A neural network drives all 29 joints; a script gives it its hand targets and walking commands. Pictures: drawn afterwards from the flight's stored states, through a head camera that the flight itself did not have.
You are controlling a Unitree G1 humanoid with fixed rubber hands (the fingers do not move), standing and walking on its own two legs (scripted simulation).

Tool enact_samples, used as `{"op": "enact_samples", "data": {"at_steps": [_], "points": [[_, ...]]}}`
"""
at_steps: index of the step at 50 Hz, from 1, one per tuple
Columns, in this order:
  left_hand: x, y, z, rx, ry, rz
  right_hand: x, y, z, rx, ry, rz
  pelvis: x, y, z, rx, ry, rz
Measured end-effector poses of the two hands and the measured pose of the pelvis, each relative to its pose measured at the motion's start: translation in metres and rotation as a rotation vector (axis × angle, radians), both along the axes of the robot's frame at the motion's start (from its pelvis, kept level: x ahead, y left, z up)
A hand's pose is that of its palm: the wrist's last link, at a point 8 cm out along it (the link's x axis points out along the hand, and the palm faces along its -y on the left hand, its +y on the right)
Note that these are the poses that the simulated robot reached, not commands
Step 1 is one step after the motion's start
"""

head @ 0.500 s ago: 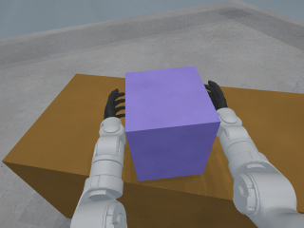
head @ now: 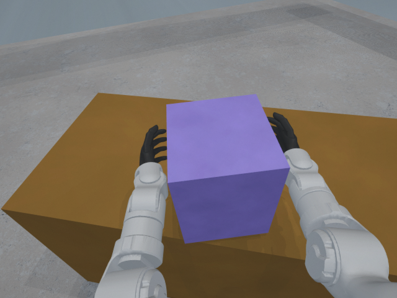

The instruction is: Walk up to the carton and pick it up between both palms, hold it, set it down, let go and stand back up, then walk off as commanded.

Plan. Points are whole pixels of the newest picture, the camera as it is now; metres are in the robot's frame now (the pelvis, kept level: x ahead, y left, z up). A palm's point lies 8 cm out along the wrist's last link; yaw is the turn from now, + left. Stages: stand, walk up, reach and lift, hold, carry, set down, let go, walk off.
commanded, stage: set down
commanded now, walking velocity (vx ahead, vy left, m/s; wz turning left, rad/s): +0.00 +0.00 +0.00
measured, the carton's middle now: (219, 171) +0.40 +0.02 +0.04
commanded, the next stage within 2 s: none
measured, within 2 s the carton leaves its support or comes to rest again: rests again in 1.16 s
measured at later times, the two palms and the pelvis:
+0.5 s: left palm (151, 170) +0.36 +0.16 +0.08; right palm (285, 155) +0.42 -0.12 +0.08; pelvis +0.00 +0.00 +0.00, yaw +0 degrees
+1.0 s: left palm (152, 170) +0.36 +0.16 +0.08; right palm (286, 155) +0.42 -0.13 +0.08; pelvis +0.00 +0.00 +0.00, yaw +0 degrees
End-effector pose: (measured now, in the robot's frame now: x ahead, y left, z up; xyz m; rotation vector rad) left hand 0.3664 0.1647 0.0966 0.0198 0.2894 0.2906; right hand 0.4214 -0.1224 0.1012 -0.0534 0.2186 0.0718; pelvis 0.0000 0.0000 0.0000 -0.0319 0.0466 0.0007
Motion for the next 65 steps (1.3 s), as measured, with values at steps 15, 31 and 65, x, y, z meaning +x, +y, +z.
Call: {"op": "enact_samples", "data": {"at_steps": [15,31,65], "points": [[-0.001,0.000,-0.010,0.012,-0.002,-0.004,-0.001,0.000,-0.008,-0.013,-0.007,0.005,0.001,0.000,0.000,0.000,0.009,0.000],[-0.002,-0.002,-0.019,0.011,0.001,-0.004,-0.002,-0.002,-0.019,-0.015,-0.001,0.008,0.003,0.000,0.000,0.000,0.028,-0.001],[0.003,-0.006,-0.052,-0.119,0.055,0.116,0.022,-0.009,-0.028,0.038,0.049,0.017,0.004,-0.005,-0.002,0.005,0.119,-0.005]]}}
